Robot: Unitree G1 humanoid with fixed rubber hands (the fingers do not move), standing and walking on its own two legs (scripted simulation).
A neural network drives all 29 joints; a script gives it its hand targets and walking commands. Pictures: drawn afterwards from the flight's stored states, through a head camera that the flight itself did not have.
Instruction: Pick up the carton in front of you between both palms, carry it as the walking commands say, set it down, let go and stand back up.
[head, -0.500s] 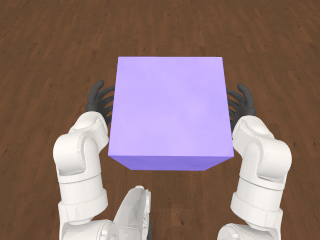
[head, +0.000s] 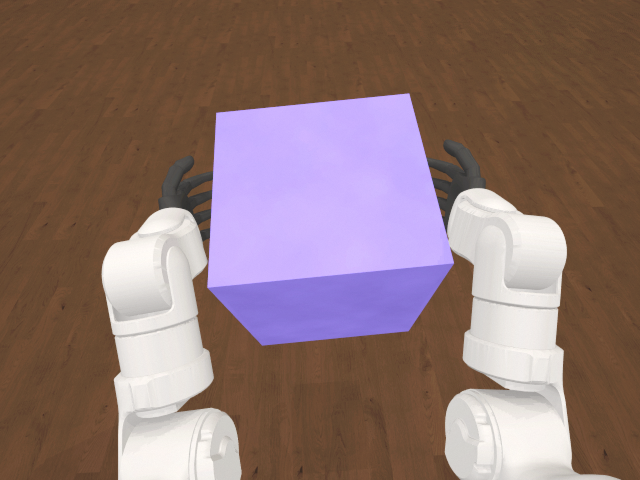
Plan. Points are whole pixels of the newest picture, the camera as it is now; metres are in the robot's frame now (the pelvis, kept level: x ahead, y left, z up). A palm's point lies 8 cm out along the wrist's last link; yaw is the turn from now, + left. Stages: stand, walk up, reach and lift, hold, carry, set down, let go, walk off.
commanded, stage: carry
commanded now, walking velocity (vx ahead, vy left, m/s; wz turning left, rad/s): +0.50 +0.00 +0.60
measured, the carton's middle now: (325, 236) +0.39 -0.04 +0.12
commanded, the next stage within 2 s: none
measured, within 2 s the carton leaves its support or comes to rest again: neither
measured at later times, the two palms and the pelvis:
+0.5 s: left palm (119, 184) +0.56 +0.26 +0.09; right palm (307, 150) +0.61 -0.03 +0.09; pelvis +0.27 +0.04 +0.02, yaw +8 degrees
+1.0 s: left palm (203, 87) +0.83 +0.16 +0.10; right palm (352, 87) +0.81 -0.14 +0.10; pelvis +0.59 +0.02 +0.02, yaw -7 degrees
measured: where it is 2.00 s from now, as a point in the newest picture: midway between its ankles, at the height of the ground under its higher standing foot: (324, 248)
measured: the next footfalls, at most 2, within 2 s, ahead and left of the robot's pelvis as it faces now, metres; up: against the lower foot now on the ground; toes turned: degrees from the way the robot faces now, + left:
right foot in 0.02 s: +0.15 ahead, -0.12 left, +0.00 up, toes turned +0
left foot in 0.38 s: +0.31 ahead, +0.14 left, +0.00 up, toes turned +18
